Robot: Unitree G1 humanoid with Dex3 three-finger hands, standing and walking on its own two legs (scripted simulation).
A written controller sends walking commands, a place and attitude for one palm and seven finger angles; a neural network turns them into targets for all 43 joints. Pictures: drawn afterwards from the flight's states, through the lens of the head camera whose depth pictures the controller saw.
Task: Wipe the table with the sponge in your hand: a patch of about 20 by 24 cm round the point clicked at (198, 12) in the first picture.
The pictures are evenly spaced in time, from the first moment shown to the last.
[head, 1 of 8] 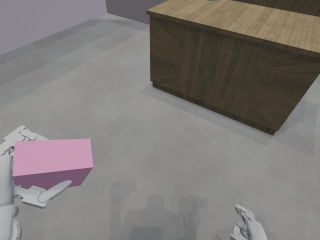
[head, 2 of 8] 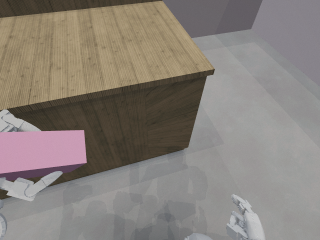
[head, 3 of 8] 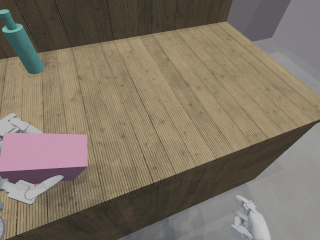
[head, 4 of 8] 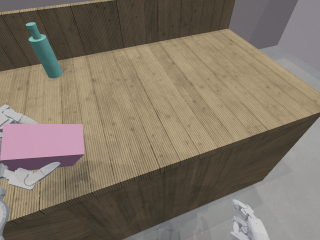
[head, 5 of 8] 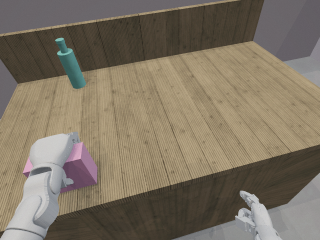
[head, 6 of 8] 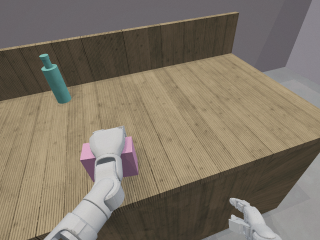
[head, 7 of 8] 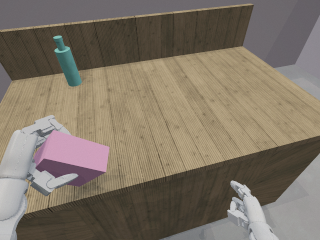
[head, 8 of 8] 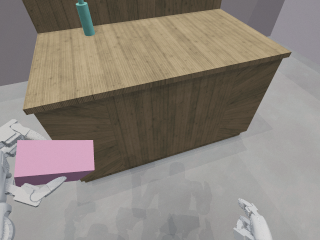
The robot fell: no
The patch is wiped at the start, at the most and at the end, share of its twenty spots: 0.00 0.95 0.95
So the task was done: yes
